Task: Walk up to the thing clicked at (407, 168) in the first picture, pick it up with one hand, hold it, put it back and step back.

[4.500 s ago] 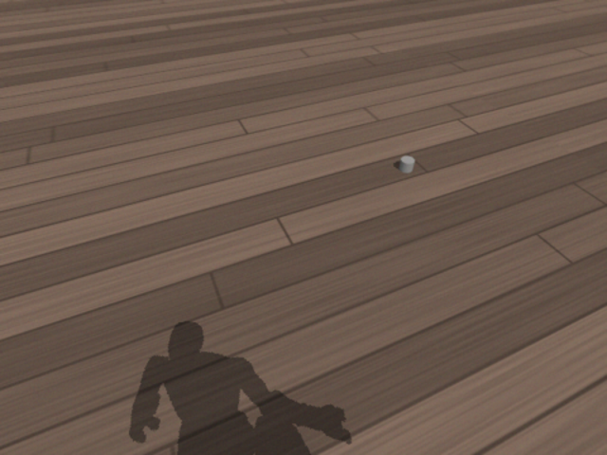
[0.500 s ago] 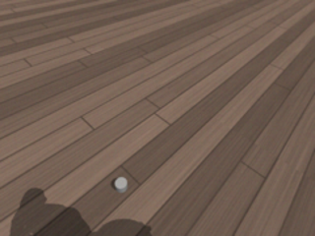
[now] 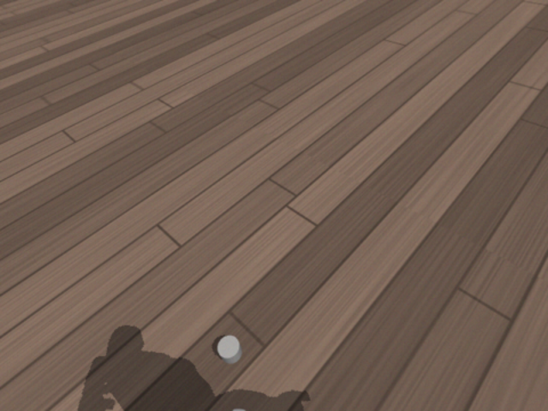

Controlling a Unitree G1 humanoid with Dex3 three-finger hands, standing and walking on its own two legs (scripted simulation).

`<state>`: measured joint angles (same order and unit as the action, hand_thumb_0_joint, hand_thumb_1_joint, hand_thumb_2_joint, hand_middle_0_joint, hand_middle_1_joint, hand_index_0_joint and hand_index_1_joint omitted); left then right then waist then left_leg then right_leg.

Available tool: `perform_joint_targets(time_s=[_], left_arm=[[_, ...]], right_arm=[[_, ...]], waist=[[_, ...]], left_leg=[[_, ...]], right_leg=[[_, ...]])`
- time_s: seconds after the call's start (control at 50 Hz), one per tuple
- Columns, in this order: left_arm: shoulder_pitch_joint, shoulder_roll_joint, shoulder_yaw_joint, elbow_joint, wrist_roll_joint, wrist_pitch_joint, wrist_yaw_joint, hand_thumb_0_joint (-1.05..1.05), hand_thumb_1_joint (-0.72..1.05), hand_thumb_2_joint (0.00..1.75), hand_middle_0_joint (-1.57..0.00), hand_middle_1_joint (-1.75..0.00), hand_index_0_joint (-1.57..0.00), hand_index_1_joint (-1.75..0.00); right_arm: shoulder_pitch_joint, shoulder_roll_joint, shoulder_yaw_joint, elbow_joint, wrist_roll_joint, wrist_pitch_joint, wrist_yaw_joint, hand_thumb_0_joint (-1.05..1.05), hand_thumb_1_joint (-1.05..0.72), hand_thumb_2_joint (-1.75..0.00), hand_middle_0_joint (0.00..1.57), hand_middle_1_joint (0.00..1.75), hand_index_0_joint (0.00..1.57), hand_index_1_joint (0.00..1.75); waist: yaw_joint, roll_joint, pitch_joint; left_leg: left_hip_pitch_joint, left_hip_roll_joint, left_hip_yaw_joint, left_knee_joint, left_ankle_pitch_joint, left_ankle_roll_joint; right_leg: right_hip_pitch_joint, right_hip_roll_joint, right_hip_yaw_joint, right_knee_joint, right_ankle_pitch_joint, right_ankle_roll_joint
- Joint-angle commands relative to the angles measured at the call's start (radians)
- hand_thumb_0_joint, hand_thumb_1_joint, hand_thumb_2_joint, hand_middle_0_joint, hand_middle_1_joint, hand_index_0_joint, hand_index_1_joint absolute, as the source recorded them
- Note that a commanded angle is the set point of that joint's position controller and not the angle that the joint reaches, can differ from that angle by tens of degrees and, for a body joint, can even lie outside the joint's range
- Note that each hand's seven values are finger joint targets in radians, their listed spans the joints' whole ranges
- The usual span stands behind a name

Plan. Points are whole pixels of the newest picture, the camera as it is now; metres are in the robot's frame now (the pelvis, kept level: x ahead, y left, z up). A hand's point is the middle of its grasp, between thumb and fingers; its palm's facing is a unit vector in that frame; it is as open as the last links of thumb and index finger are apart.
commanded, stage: walk up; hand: left
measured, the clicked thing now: (230, 349) +0.47 +0.26 -0.74
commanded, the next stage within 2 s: stand in 1.94 s
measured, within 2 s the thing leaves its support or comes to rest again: neither
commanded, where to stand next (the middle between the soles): +0.09 +0.02 m, yaw -1 degrees
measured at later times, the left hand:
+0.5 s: hand out of the picture +0.03 +0.29 -0.16, palm faces +0.04 -0.93 -0.36, open 7.4 cm
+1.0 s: hand out of the picture +0.13 +0.27 -0.14, palm faces +0.00 -0.95 -0.32, open 7.4 cm
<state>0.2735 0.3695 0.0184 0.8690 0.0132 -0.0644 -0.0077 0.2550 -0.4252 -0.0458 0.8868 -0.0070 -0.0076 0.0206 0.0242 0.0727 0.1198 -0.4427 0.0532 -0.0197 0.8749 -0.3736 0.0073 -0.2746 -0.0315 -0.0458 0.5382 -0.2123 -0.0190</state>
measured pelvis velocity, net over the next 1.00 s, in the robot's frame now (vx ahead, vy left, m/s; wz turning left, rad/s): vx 0.03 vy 0.03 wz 0.02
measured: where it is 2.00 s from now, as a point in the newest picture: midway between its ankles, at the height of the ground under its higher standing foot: outside the picture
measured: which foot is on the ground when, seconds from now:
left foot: up 0.00-0.10, down 0.12-1.00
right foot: down 0.00-1.00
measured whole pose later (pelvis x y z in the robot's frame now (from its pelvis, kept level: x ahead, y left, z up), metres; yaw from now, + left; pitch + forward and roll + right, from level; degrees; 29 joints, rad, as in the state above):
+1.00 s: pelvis +0.03 +0.03 +0.01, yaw +1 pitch -2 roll +0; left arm 0.06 0.34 0.00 1.13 0.00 -0.02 -0.01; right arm 0.09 -0.35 0.00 1.16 -0.01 -0.01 0.02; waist -0.01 0.00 0.05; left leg -0.20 0.02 0.01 0.37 -0.14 -0.01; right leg -0.15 -0.03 -0.01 0.35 -0.17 0.03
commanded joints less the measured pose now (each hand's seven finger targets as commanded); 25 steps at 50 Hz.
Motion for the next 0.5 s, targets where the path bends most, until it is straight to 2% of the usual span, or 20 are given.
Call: perform_joint_targets(time_s=[0.0,0.02,0.04,0.06,0.08,0.1,0.12,0.14,0.16,0.2,0.24,0.28,0.34,0.36,0.4,0.42,0.46,0.48], left_arm=[[-0.036,0.269,0.064,-0.057,-0.006,-0.007,0.026,0.00,0.90,0.90,-0.20,-0.30,-0.20,-0.30],[-0.059,0.273,0.064,-0.055,-0.013,0.000,0.026,0.00,0.90,0.90,-0.20,-0.30,-0.20,-0.30],[-0.085,0.276,0.062,-0.057,-0.018,0.008,0.026,0.00,0.90,0.90,-0.20,-0.30,-0.20,-0.30],[-0.098,0.261,0.055,-0.057,-0.021,0.016,0.026,0.00,0.90,0.90,-0.20,-0.30,-0.20,-0.30],[-0.096,0.242,0.049,-0.053,-0.023,0.023,0.027,0.00,0.90,0.90,-0.20,-0.30,-0.20,-0.30],[-0.070,0.209,0.040,-0.047,-0.030,0.029,0.025,0.00,0.90,0.90,-0.20,-0.30,-0.20,-0.30],[-0.041,0.183,0.031,-0.030,-0.038,0.039,0.026,0.00,0.90,0.90,-0.20,-0.30,-0.20,-0.30],[-0.020,0.220,0.043,0.011,-0.037,0.051,0.032,0.00,0.90,0.90,-0.20,-0.30,-0.20,-0.30],[-0.025,0.234,0.044,0.039,-0.028,0.054,0.031,0.00,0.90,0.90,-0.20,-0.30,-0.20,-0.30],[-0.038,0.224,0.048,0.071,-0.025,0.053,0.022,0.00,0.90,0.90,-0.20,-0.30,-0.20,-0.30],[-0.017,0.215,0.046,0.097,-0.023,0.047,0.020,0.00,0.90,0.90,-0.20,-0.30,-0.20,-0.30],[-0.027,0.209,0.044,0.126,-0.017,0.044,0.022,0.00,0.90,0.90,-0.20,-0.30,-0.20,-0.30],[-0.078,0.215,0.041,0.144,-0.004,0.047,0.016,0.00,0.90,0.90,-0.20,-0.30,-0.20,-0.30],[-0.096,0.224,0.042,0.138,-0.003,0.044,0.014,0.00,0.90,0.90,-0.20,-0.30,-0.20,-0.30],[-0.133,0.228,0.038,0.145,-0.004,0.039,0.011,0.00,0.90,0.90,-0.20,-0.30,-0.20,-0.30],[-0.147,0.226,0.036,0.145,-0.004,0.034,0.010,0.00,0.90,0.90,-0.20,-0.30,-0.20,-0.30],[-0.167,0.219,0.031,0.156,-0.004,0.023,0.010,0.00,0.90,0.90,-0.20,-0.30,-0.20,-0.30],[-0.170,0.212,0.029,0.161,-0.004,0.018,0.010,0.00,0.90,0.90,-0.20,-0.30,-0.20,-0.30]], right_arm=[[0.037,-0.120,-0.039,-0.011,0.006,-0.010,-0.015,0.00,-0.90,-0.90,0.20,0.30,0.20,0.30],[0.042,-0.127,-0.042,0.000,0.005,-0.011,-0.017,0.00,-0.90,-0.90,0.20,0.30,0.20,0.30],[0.054,-0.130,-0.045,0.014,0.004,-0.013,-0.019,0.00,-0.90,-0.90,0.20,0.30,0.20,0.30],[0.048,-0.147,-0.050,0.021,0.000,-0.016,-0.021,0.00,-0.90,-0.90,0.20,0.30,0.20,0.30],[0.042,-0.170,-0.053,0.024,-0.005,-0.020,-0.024,0.00,-0.90,-0.90,0.20,0.30,0.20,0.30],[0.008,-0.220,-0.060,0.014,-0.013,-0.024,-0.026,0.00,-0.90,-0.90,0.20,0.30,0.20,0.30],[-0.066,-0.241,-0.054,-0.010,-0.011,-0.028,-0.025,0.00,-0.90,-0.90,0.20,0.30,0.20,0.30],[-0.116,-0.273,-0.055,-0.011,-0.001,-0.027,-0.021,0.00,-0.90,-0.90,0.20,0.30,0.20,0.30],[-0.149,-0.255,-0.052,-0.006,-0.005,-0.023,-0.020,0.00,-0.90,-0.90,0.20,0.30,0.20,0.30],[-0.165,-0.215,-0.035,0.000,-0.007,-0.020,-0.021,0.00,-0.90,-0.90,0.20,0.30,0.20,0.30],[-0.193,-0.211,-0.030,0.005,-0.004,-0.018,-0.019,0.00,-0.90,-0.90,0.20,0.30,0.20,0.30],[-0.204,-0.192,-0.021,0.013,0.003,-0.010,-0.016,0.00,-0.90,-0.90,0.20,0.30,0.20,0.30],[-0.210,-0.175,-0.017,0.027,0.002,0.005,-0.015,0.00,-0.90,-0.90,0.20,0.30,0.20,0.30],[-0.213,-0.179,-0.018,0.032,-0.001,0.010,-0.014,0.00,-0.90,-0.90,0.20,0.30,0.20,0.30],[-0.221,-0.171,-0.019,0.052,-0.001,0.012,-0.011,0.00,-0.90,-0.90,0.20,0.30,0.20,0.30],[-0.215,-0.170,-0.019,0.059,-0.001,0.009,-0.009,0.00,-0.90,-0.90,0.20,0.30,0.20,0.30],[-0.208,-0.159,-0.015,0.080,0.001,0.001,-0.006,0.00,-0.90,-0.90,0.20,0.30,0.20,0.30],[-0.204,-0.151,-0.012,0.089,0.003,-0.005,-0.006,0.00,-0.90,-0.90,0.20,0.30,0.20,0.30]], waist=[[-0.012,-0.273,-0.131],[-0.024,-0.249,-0.143],[-0.042,-0.233,-0.149],[-0.051,-0.203,-0.150],[-0.053,-0.154,-0.144],[-0.026,-0.025,-0.156],[0.013,0.052,-0.151],[0.010,0.101,-0.140],[0.011,0.101,-0.125],[0.008,0.113,-0.107],[0.019,0.145,-0.129],[0.018,0.124,-0.162],[0.000,0.071,-0.085],[-0.003,0.038,-0.062],[-0.016,-0.011,-0.017],[-0.024,-0.024,-0.027],[-0.033,-0.044,-0.063],[-0.035,-0.056,-0.104]], left_leg=[[0.149,-0.014,0.037,-0.154,0.089,-0.013],[0.199,-0.020,0.047,-0.183,0.132,-0.007],[0.255,-0.029,0.057,-0.237,0.192,0.004],[0.281,-0.035,0.047,-0.284,0.231,0.019],[0.285,-0.002,-0.003,-0.341,0.268,0.032],[0.270,0.117,-0.163,-0.403,0.297,0.066],[0.188,0.223,-0.326,-0.501,0.205,0.127],[0.085,0.262,-0.350,-0.515,0.111,0.200],[0.034,0.241,-0.340,-0.525,0.046,0.198],[0.024,0.162,-0.231,-0.519,0.023,0.144],[0.050,0.133,-0.189,-0.471,0.064,0.117],[0.055,0.124,-0.176,-0.453,0.021,0.100],[-0.026,0.111,-0.190,-0.535,-0.292,0.066],[-0.016,0.099,-0.183,-0.532,-0.311,0.057],[0.061,0.068,-0.166,-0.493,-0.252,0.040],[0.109,0.062,-0.156,-0.476,-0.198,0.040],[0.187,0.055,-0.134,-0.455,-0.078,0.038],[0.223,0.055,-0.123,-0.446,-0.004,0.037]], right_leg=[[-0.019,-0.216,0.128,-0.066,0.480,-0.175],[-0.047,-0.217,0.123,-0.034,0.453,-0.165],[-0.090,-0.216,0.127,-0.008,0.377,-0.152],[-0.116,-0.198,0.127,0.023,0.271,-0.125],[-0.136,-0.178,0.127,0.052,0.163,-0.092],[-0.155,-0.105,0.087,0.108,0.013,-0.048],[-0.111,-0.009,0.030,0.169,-0.186,-0.015],[-0.019,0.003,0.040,0.232,-0.321,-0.012],[0.019,-0.011,0.052,0.243,-0.316,-0.013],[0.024,0.001,0.040,0.191,-0.250,-0.017],[0.060,0.007,0.019,0.097,-0.139,-0.011],[0.098,0.007,0.023,0.039,-0.086,-0.011],[0.072,-0.011,0.068,-0.013,-0.193,-0.017],[0.033,-0.028,0.098,-0.058,-0.254,-0.020],[-0.092,-0.061,0.166,-0.155,-0.364,-0.032],[-0.117,-0.071,0.177,-0.177,-0.357,-0.033],[-0.117,-0.082,0.182,-0.197,-0.280,-0.032],[-0.079,-0.088,0.179,-0.196,-0.205,-0.030]])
